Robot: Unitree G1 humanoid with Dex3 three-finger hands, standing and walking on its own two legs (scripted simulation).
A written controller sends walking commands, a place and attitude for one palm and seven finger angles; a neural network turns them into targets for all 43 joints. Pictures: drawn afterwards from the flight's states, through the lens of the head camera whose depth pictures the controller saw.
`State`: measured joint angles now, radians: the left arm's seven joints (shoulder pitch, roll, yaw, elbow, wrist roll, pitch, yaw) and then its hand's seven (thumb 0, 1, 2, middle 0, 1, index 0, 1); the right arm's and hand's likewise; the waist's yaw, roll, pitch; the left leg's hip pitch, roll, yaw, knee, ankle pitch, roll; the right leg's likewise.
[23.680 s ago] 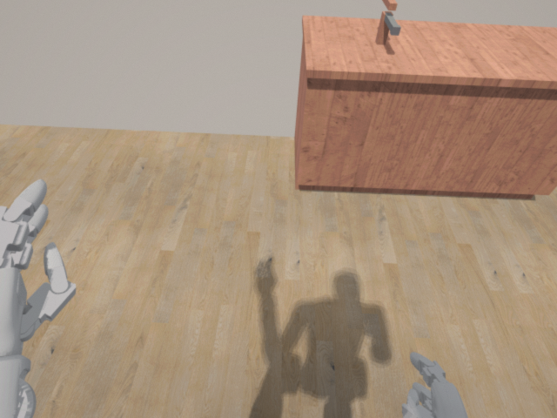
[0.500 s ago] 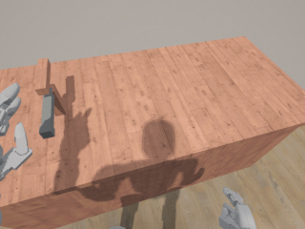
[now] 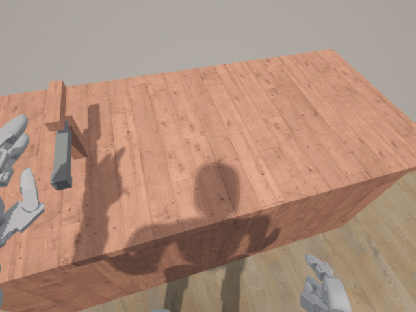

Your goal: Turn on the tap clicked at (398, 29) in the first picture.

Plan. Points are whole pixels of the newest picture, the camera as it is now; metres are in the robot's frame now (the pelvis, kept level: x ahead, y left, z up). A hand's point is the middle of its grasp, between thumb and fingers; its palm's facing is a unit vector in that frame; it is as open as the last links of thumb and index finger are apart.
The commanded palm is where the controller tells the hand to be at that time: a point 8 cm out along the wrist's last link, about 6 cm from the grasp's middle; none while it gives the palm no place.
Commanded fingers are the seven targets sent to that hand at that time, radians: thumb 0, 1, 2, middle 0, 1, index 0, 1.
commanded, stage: shuffle to correct the standing spot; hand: left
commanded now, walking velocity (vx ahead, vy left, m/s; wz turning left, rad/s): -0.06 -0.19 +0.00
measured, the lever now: (61, 180) +0.33 +0.31 +0.04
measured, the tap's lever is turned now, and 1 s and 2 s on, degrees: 0 0 0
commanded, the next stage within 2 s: come to a stop and stand still in 1.36 s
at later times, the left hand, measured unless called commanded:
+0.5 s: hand (39, 210) +0.22 +0.24 +0.17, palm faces +0.29 -0.86 -0.42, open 7.4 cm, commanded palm +0.16 +0.28 +0.18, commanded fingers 0.00 0.90 0.90 -0.20 -0.30 -0.20 -0.30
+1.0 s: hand (42, 208) +0.22 +0.23 +0.17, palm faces +0.30 -0.86 -0.42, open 7.4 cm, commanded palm +0.16 +0.28 +0.18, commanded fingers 0.00 0.90 0.90 -0.20 -0.30 -0.20 -0.30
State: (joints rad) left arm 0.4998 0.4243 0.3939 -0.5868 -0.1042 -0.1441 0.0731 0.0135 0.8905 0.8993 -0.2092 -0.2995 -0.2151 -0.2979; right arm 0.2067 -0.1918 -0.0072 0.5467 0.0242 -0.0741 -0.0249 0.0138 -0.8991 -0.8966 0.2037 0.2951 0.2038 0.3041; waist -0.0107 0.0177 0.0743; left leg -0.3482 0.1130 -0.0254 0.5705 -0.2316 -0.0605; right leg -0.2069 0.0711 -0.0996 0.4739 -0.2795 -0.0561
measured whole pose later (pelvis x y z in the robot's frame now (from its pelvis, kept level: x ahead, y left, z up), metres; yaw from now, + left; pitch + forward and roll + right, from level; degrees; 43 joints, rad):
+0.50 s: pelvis +0.00 +0.00 +0.00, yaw +0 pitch +0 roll -2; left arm 0.50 0.41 0.38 -0.58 -0.11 -0.14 0.08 0.01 0.89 0.90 -0.21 -0.30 -0.22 -0.30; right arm 0.21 -0.19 0.00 0.55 0.03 -0.07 -0.02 0.01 -0.90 -0.90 0.20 0.30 0.20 0.30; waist -0.01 0.02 0.07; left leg -0.36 0.11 -0.03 0.58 -0.24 -0.06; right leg -0.22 0.07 -0.10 0.49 -0.29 -0.06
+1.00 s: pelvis +0.00 +0.00 +0.00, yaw +0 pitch +0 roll -2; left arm 0.51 0.42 0.39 -0.59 -0.11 -0.13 0.08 0.01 0.89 0.90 -0.21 -0.30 -0.22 -0.30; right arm 0.21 -0.20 -0.01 0.55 0.03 -0.06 -0.02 0.01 -0.90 -0.90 0.20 0.30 0.20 0.30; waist -0.01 0.02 0.07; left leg -0.35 0.11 -0.03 0.59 -0.24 -0.06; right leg -0.21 0.07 -0.11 0.50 -0.30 -0.06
